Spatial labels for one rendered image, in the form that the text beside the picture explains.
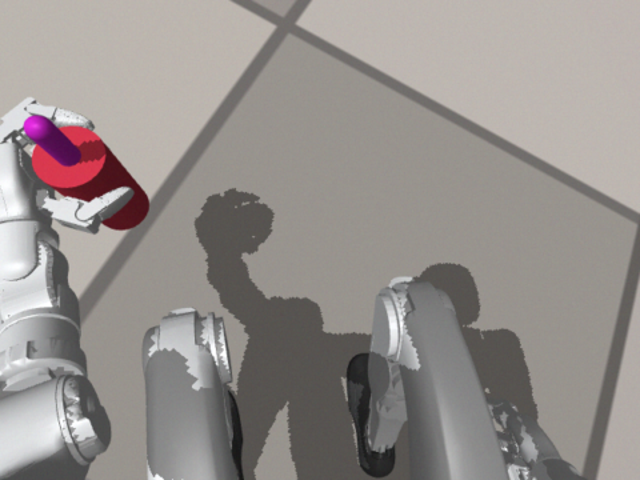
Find right robot hand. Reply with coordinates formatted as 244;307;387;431
486;397;562;480

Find left robot hand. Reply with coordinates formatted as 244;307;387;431
0;97;134;234

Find right robot foot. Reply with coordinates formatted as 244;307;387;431
347;353;395;478

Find right robot arm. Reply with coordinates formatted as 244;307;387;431
530;459;588;480

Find left robot foot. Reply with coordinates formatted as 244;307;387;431
228;390;244;480

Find left robot arm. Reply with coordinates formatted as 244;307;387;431
0;219;111;480

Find bottle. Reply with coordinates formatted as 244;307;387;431
24;115;149;230

